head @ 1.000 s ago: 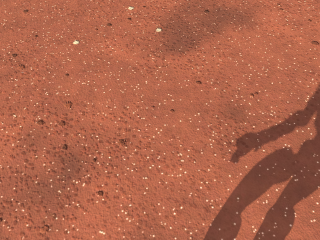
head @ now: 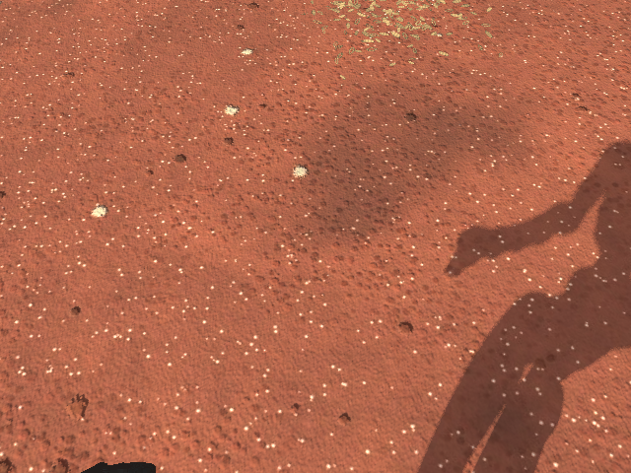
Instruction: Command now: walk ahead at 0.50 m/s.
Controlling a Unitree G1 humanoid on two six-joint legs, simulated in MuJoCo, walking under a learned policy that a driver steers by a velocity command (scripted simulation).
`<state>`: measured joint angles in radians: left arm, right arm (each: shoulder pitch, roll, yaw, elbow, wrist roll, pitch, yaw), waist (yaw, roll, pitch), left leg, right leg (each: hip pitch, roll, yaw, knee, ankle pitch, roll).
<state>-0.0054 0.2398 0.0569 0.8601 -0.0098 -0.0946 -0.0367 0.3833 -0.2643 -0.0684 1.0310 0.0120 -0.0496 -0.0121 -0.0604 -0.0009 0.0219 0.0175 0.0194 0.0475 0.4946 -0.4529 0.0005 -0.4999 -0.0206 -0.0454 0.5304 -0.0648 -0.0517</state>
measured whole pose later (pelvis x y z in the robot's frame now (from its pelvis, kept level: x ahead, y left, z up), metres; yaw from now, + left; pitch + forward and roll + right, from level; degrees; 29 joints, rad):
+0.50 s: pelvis +0.29 +0.02 +0.01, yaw +0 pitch +2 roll -2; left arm 0.38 0.26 0.07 1.03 -0.02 -0.06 0.01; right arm 0.00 -0.24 -0.05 0.86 0.02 -0.08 0.04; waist 0.07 0.02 0.01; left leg -0.53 0.05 0.02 0.50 -0.02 0.06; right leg 0.09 0.01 -0.06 0.27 -0.39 0.01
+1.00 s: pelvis +0.57 +0.02 +0.01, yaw +0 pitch +2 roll +2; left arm 0.01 0.24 0.05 0.87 -0.01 -0.08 -0.03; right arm 0.37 -0.25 -0.06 1.02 0.01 -0.07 -0.01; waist -0.07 -0.03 0.01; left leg 0.06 -0.03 0.06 0.23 -0.33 0.01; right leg -0.58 -0.07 0.00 0.52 0.03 -0.03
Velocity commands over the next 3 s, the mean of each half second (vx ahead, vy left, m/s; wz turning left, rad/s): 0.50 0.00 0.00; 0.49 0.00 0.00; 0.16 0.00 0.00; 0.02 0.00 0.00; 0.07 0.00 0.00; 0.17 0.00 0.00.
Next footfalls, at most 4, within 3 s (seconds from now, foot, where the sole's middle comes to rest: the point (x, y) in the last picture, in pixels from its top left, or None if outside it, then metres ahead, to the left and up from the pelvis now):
0.52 left None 0.47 0.14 -0.76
1.04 right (357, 329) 0.78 -0.10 -0.76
1.42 left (253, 333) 0.79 0.14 -0.76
2.94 right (333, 258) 0.99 -0.06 -0.76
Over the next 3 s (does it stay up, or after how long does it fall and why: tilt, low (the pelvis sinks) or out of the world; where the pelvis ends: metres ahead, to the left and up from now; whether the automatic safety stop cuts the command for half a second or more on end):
stays up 0.89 0.05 0.01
